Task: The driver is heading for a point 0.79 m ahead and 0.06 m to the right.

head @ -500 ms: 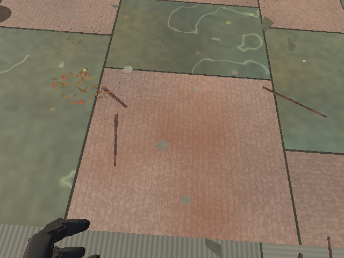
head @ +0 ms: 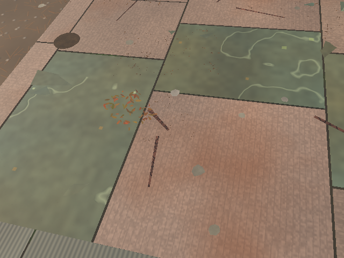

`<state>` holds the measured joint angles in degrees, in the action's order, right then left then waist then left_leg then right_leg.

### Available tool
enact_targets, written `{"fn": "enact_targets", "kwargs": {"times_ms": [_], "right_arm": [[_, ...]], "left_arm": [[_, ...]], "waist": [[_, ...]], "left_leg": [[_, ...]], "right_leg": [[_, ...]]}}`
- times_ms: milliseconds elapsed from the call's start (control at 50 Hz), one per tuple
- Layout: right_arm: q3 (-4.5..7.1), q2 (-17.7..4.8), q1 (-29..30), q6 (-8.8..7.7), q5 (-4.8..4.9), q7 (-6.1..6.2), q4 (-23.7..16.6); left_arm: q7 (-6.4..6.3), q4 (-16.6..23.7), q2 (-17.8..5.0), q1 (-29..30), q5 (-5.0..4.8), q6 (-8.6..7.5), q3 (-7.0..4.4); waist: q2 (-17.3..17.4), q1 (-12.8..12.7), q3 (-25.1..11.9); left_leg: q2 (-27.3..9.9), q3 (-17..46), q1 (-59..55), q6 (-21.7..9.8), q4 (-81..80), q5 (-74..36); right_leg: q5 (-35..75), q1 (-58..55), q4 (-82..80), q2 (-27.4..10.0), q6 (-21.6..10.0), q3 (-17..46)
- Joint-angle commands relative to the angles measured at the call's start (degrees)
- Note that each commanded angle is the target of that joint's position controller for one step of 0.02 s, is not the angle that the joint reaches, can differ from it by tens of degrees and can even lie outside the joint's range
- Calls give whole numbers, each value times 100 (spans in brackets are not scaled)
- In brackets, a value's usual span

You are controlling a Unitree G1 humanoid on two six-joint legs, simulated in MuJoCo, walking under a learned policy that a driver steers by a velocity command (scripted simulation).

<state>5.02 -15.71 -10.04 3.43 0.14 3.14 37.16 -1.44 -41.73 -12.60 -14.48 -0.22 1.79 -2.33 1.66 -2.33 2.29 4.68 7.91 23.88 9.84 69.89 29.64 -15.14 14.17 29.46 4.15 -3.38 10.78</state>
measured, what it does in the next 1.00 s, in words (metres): steps on the spot: left foot, then right foot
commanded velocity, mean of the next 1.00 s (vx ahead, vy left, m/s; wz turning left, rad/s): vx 0.00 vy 0.00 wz -0.01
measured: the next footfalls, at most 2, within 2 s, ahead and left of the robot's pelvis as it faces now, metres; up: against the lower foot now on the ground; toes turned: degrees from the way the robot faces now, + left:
left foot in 0.36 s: +0.08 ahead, +0.13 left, +0.00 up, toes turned -29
right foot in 0.76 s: -0.03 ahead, -0.07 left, +0.00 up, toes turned -2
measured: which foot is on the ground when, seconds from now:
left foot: up 0.00-0.34, down 0.36-0.76, up 0.78-1.00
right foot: down 0.00-0.36, up 0.38-0.74, down 0.76-1.00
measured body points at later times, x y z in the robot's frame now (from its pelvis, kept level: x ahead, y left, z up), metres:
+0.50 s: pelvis +0.00 +0.05 -0.01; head +0.02 +0.06 +0.44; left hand +0.22 +0.27 -0.11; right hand +0.03 -0.25 -0.10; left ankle +0.04 +0.15 -0.74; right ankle -0.11 -0.08 -0.61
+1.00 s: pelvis -0.04 +0.01 +0.00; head -0.01 -0.01 +0.44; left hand +0.13 +0.26 -0.09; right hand +0.06 -0.29 -0.12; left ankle -0.09 +0.16 -0.60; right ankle -0.07 -0.07 -0.74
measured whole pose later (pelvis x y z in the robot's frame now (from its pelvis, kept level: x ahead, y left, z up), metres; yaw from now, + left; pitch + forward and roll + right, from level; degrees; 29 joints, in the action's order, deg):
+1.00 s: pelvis -0.04 +0.01 +0.00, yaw +3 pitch +1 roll +1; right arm 6.1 -19.1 -17.1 4.9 1.9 2.5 37.4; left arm -3.9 -36.1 -11.4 -7.9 2.1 1.6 -1.0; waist 2.0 1.9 2.8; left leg 1.3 4.8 34.4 10.3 81.6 20.7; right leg -18.5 9.8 27.5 0.4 -3.8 -5.7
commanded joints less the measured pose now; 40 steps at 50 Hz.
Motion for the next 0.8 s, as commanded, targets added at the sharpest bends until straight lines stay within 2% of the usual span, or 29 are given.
{"fn": "enact_targets", "kwargs": {"times_ms": [20,100,140,220,260,300,320,340,360,380,400,420,440,460,480,500,520,540,580,600,620,640,700,720,740,760,780,800], "right_arm": [[26,-155,803,-250,20,22,-654],[14,-225,812,-370,47,-19,-517],[-2,-202,513,-357,51,-57,-338],[-5,-222,515,-395,45,-145,-191],[54,-352,315,-418,66,-202,-86],[110,-452,268,-462,101,-235,-7],[134,-443,183,-494,94,-232,75],[159,-443,256,-505,68,-214,139],[165,-604,275,-477,-24,-211,126],[120,-779,166,-411,-202,-212,-122],[160,-1074,473,-425,-455,-252,-188],[31,-694,1114,-424,-393,-256,-354],[-136,-267,1268,-389,-256,-235,-357],[-308,52,1145,-366,-139,-226,-293],[-416,168,968,-351,-64,-217,-90],[-403,-7,846,-316,-10,-169,-56],[-297,-313,669,-259,38,-106,-91],[-193,-535,259,-216,52,-52,-78],[1,-901,-326,-138,-16,-25,-89],[60,-975,-435,-114,-45,-23,-124],[86,-982,-334,-75,-28,-23,-198],[102,-929,-289,-45,30,-11,-245],[181,-865,-119,11,186,54,-300],[203,-849,22,20,251,74,-334],[212,-798,21,18,287,81,-348],[192,-600,-181,21,237,62,-301],[143,-316,-441,5,215,42,-462],[286,-810,-769,-24,182,52,-278]], "left_arm": [[-154,557,-1116,-41,-52,23,-352],[-235,685,-1183,-181,-74,111,-435],[-270,817,-1208,10,-66,177,-456],[-332,1015,-1246,260,-71,281,-488],[-337,1132,-1288,442,-62,298,-508],[-307,1166,-1291,472,-134,298,-526],[-286,1165,-1268,508,-189,290,-523],[-234,1107,-1157,312,-215,262,-496],[-151,946,-846,-225,-92,244,-414],[-143,836,-724,-596,39,192,-369],[-116,1056,-1184,-851,-67,109,-530],[-163,832,-1501,-781,-95,124,-586],[-196,718,-1379,-571,-47,176,-524],[-199,559,-987,-617,30,234,-382],[-135,568,-650,-643,126,229,-254],[-80,744,-541,-304,143,181,-189],[-76,957,-543,153,105,114,-161],[-100,1151,-596,695,74,26,-158],[-115,1210,-523,1043,1,-79,-136],[-119,1155,-562,998,-56,-130,-156],[-124,966,-573,649,-108,-148,-164],[-128,830,-640,462,-135,-170,-193],[-84,595,-721,150,-117,-249,-256],[-65,471,-721,-53,-106,-271,-282],[-64,336,-803,-210,-91,-269,-339],[-75,277,-1014,-250,-51,-240,-410],[-33,373,-1490,-7,193,-185,-473],[-26,728,-1062,533,490,-199,-363]], "waist": [[-1035,-84,-522],[-1065,-28,-775],[-1236,114,-798],[-1201,164,-688],[-1380,222,-733],[-1361,202,-633],[-1225,269,-567],[-710,209,-545],[309,-53,-797],[863,-16,-821],[1538,-352,-670],[1118,-386,-66],[667,-275,118],[195,-224,25],[89,-259,30],[294,-175,152],[537,20,275],[635,309,286],[1063,630,-111],[1144,647,-304],[1254,539,-484],[1264,491,-526],[1107,276,-674],[976,106,-729],[793,53,-825],[24,145,-942],[-1862,390,-767],[-1423,322,-711]], "left_leg": [[96,-49,1549,-47,297,-105],[179,16,1370,-133,-508,-243],[288,-90,861,-117,-680,-268],[307,-68,-11,-127,-2079,-636],[223,76,-561,-167,-2718,-810],[125,125,-976,-217,-3752,-1210],[78,44,-1294,-259,-4534,-1823],[-91,49,-1735,-322,-5144,-2451],[-1058,876,-2315,-719,-5154,-2902],[-2171,1830,-2052,-1378,-4771,-4610],[-2997,3458,-953,-2270,-5472,-3473],[-2663,2971,-390,-2419,-5530,-2292],[-2061,2215,-137,-2185,-5334,-1545],[-1525,1671,6,-1975,-5253,-1197],[-1181,1418,7,-1931,-5242,-957],[-976,1335,-143,-1999,-5265,-975],[-907,1437,-518,-2098,-5234,-1172],[-927,1668,-1182,-2135,-5174,-1373],[-1030,2036,-2149,-2128,-5030,-2286],[-1127,2244,-2399,-2153,-4979,-2606],[-1181,2315,-2330,-2129,-4940,-3053],[-1195,2462,-2272,-2107,-4959,-3437],[-1166,2790,-2155,-1930,-4838,-4140],[-1027,2695,-1965,-1778,-4712,-4063],[-819,2469,-1517,-1561,-4545,-3609],[-345,1888,-499,-1218,-3607,-2003],[601,657,881,-804,-2135,371],[291,618,892,-474,-316,1018]], "right_leg": [[2705,-1828,-639,-1215,-845,2074],[2877,-2050,-647,-1149,-759,2338],[3043,-1571,-608,-1067,-698,2335],[2951,-785,-592,-890,-538,2534],[2882,-520,-564,-908,-440,2843],[2360,-356,-541,-779,-322,3051],[1838,-202,-400,-604,-231,3001],[380,137,51,-179,-48,2640],[-1536,651,1261,464,198,1679],[-2925,1153,3168,1209,490,927],[-2847,1351,4494,879,829,714],[-2404,1508,5497,471,997,446],[-1946,1584,6055,474,1036,345],[-1562,1284,6176,504,1092,261],[-1154,1091,5779,315,1197,-15],[-926,1151,5281,95,1258,-433],[-873,1408,4535,-25,1272,-658],[-999,1794,3521,-132,1276,-685],[-1585,1635,2238,-10,1302,-678],[-1882,1464,1806,55,1264,-614],[-1903,1016,1484,135,1234,-619],[-1656,798,1101,176,1197,-578],[-760,212,-80,171,1039,-398],[-110,-212,-818,150,962,-455],[584,-892,-1346,-2,910,-513],[1155,-1821,-1267,-641,697,-46],[2385,-1738,-1200,-2139,-182,1430],[2780,-987,-1179,-2863,-723,1594]]}}
Velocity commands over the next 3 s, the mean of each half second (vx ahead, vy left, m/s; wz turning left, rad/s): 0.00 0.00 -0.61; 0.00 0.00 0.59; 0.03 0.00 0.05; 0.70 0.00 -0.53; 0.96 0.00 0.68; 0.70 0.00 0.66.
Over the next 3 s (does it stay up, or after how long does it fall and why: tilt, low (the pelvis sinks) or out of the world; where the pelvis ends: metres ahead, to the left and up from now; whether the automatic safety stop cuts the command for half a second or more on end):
stays up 0.86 -0.19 0.07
